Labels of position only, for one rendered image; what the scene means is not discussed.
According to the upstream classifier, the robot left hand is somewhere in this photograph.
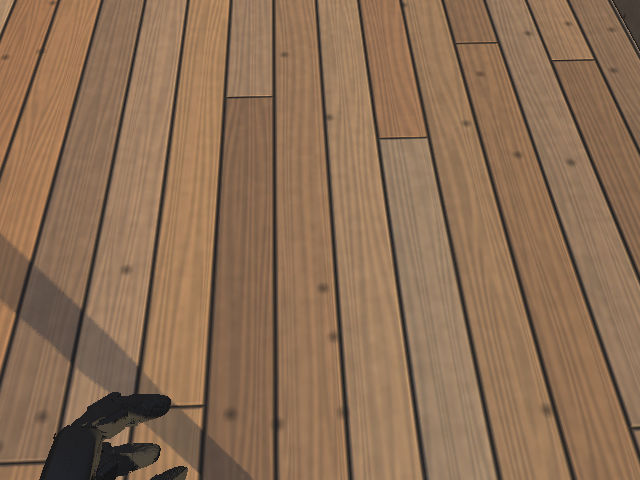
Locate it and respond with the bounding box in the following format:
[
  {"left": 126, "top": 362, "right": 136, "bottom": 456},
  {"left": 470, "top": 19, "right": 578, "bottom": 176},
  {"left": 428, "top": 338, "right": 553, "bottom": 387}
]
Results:
[{"left": 39, "top": 392, "right": 188, "bottom": 480}]

